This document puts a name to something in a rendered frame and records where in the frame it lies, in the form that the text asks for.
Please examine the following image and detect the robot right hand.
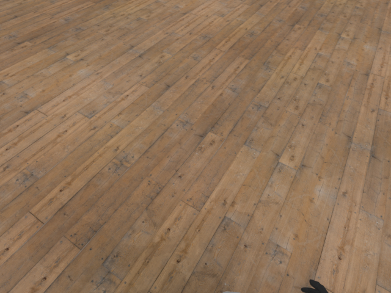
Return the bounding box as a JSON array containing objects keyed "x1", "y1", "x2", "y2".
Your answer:
[{"x1": 301, "y1": 280, "x2": 328, "y2": 293}]

